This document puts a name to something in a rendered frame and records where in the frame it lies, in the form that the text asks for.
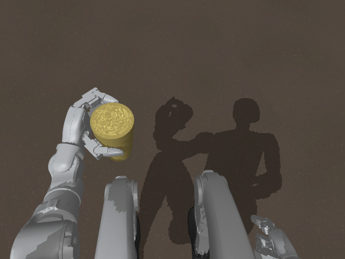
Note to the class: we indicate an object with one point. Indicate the right robot hand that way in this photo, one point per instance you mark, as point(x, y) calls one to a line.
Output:
point(276, 245)

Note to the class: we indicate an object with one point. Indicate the left robot arm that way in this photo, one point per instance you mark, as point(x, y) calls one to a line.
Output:
point(52, 231)

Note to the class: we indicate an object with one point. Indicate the left robot hand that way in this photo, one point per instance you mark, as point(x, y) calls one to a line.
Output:
point(77, 129)

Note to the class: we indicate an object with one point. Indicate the cup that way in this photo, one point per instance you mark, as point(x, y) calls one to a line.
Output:
point(113, 126)

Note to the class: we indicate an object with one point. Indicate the right robot foot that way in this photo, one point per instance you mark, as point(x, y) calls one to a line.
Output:
point(192, 231)

